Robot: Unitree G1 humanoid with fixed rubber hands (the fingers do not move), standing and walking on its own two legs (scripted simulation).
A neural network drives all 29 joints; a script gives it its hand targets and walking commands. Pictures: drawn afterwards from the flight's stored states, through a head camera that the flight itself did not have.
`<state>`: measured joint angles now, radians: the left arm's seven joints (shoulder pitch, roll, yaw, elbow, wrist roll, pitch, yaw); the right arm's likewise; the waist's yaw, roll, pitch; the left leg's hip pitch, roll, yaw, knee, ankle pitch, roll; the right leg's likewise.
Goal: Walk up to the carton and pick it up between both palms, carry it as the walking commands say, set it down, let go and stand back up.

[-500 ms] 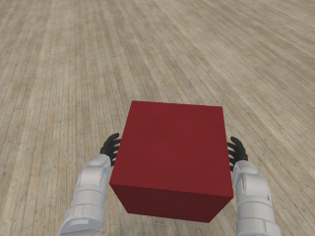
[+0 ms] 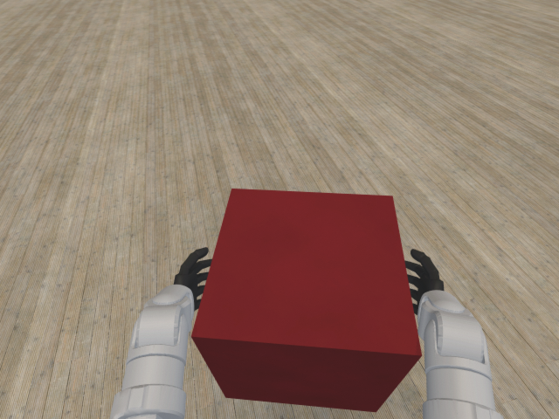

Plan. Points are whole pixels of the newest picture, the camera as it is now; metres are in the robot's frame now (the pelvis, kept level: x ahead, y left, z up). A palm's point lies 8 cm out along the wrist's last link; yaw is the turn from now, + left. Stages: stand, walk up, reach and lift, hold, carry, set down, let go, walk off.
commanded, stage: reach and lift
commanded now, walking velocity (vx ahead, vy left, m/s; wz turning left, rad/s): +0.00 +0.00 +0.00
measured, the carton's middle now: (304, 302) +0.33 -0.03 -0.03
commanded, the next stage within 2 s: hold in 1.50 s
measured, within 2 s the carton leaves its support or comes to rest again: neither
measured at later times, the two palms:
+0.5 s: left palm (173, 302) +0.29 +0.17 +0.04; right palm (413, 290) +0.29 -0.19 +0.04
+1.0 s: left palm (172, 308) +0.28 +0.17 +0.04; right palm (415, 299) +0.28 -0.19 +0.04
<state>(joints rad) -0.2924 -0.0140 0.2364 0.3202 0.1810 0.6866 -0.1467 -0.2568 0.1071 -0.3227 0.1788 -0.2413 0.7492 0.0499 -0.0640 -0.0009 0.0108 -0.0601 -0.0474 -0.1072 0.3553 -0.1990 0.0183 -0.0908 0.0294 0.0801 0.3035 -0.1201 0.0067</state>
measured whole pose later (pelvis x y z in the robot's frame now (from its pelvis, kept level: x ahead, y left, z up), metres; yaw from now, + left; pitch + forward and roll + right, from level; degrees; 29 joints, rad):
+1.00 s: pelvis -0.01 -0.01 +0.00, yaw +0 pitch -5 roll +0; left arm -0.27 -0.01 0.23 0.26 0.17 0.71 -0.14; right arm -0.24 0.09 -0.26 0.18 -0.22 0.73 0.04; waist 0.00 0.01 0.03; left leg -0.08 -0.04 -0.12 0.36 -0.19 0.00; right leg -0.12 0.04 0.07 0.33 -0.12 -0.01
